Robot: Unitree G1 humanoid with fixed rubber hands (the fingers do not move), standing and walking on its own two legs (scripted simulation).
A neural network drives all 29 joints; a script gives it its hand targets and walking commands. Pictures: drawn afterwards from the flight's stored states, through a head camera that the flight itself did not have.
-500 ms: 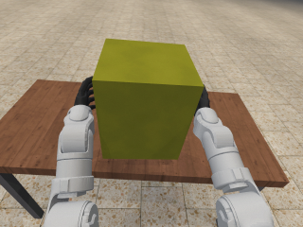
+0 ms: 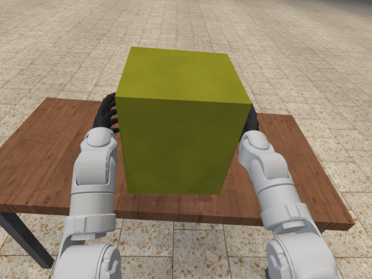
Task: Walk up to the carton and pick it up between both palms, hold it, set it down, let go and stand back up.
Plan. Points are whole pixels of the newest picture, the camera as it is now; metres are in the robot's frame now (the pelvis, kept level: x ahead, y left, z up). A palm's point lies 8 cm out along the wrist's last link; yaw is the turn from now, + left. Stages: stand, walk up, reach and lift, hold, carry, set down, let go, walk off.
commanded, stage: hold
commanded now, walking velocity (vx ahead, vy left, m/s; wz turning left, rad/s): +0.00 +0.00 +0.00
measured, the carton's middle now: (177, 123) +0.40 +0.01 +0.17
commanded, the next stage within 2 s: none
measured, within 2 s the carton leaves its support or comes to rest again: neither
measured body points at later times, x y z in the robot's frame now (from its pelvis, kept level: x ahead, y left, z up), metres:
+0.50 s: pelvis +0.00 +0.00 +0.00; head -0.04 +0.02 +0.45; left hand +0.38 +0.16 +0.18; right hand +0.38 -0.15 +0.18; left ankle +0.03 +0.12 -0.75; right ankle +0.01 -0.12 -0.75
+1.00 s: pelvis +0.00 +0.00 +0.00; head -0.05 +0.03 +0.45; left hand +0.37 +0.16 +0.18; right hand +0.37 -0.15 +0.18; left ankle +0.03 +0.12 -0.75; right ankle +0.01 -0.12 -0.75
